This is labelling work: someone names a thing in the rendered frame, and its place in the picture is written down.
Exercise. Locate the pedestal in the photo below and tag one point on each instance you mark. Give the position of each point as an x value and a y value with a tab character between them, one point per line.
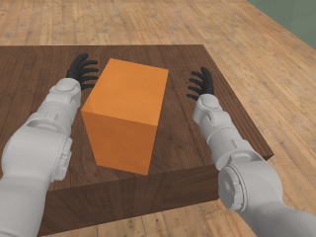
181	170

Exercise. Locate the robot right hand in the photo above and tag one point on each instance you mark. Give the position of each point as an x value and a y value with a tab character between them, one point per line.
206	84

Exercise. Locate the right robot forearm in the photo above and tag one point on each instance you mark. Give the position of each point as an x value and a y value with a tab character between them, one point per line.
226	144

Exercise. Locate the carton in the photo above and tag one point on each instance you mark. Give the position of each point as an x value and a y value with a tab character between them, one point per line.
122	112

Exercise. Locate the robot right upper arm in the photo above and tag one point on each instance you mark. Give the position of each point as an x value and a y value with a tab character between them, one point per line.
254	191

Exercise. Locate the left robot forearm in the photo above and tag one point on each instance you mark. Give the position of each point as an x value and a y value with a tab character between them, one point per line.
56	113

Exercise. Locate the robot left hand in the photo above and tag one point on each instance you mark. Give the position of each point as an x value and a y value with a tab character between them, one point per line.
76	71

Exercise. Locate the robot left upper arm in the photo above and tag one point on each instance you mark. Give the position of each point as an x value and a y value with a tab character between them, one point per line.
37	157

